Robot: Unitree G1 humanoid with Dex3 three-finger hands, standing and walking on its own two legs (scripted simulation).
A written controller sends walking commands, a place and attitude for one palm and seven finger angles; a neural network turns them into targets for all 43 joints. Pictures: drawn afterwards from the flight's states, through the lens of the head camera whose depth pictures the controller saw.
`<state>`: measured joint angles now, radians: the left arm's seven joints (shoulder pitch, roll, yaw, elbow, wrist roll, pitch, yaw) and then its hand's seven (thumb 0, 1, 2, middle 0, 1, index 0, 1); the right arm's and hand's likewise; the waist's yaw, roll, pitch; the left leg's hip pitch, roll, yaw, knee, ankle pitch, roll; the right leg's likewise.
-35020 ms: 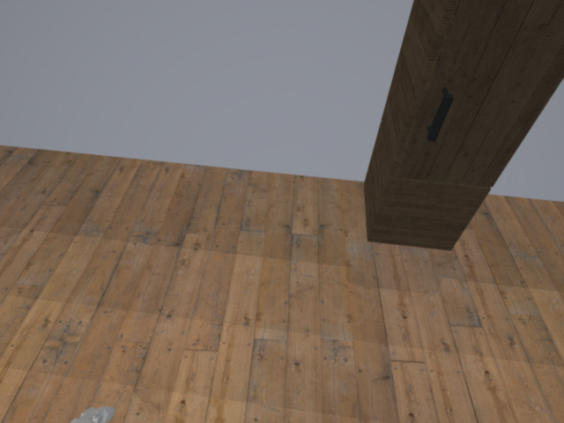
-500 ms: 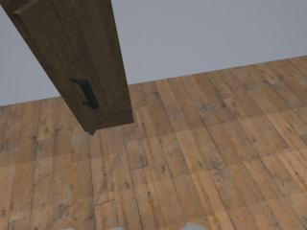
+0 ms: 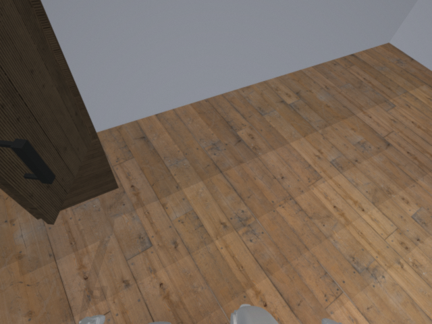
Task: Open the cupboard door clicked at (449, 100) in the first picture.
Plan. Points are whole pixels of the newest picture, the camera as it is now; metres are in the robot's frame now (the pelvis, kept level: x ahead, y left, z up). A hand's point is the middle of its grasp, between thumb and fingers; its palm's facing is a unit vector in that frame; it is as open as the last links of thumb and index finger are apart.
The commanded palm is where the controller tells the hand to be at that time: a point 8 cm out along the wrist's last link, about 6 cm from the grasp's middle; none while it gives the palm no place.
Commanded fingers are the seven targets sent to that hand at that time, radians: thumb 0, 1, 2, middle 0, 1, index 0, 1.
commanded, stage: walk to a spot facing it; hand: left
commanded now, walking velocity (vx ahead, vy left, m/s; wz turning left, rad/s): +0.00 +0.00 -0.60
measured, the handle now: (25, 162) +0.41 +0.47 -0.07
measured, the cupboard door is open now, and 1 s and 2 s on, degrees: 56 56 56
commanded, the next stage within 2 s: turn to face it in 1.66 s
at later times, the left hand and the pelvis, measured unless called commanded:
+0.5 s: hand (156, 305) +0.16 +0.13 -0.16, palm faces -0.28 -0.93 -0.22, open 7.3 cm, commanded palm none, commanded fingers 0.00 0.90 0.90 -0.20 -0.30 -0.20 -0.30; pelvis +0.08 -0.06 +0.01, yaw -19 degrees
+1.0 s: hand (258, 181) +0.49 -0.09 -0.16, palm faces -0.62 -0.75 -0.23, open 7.3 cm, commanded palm none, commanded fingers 0.00 0.90 0.90 -0.20 -0.30 -0.20 -0.30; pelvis +0.26 -0.16 -0.01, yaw -34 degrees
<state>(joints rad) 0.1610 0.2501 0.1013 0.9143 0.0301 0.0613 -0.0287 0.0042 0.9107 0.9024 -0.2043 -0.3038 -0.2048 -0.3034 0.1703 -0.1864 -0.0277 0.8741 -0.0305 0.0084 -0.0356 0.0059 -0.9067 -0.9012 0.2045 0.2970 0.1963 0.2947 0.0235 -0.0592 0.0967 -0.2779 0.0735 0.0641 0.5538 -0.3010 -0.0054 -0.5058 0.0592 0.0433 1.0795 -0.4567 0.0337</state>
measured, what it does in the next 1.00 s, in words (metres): walks ahead, turning right: right foot, then left foot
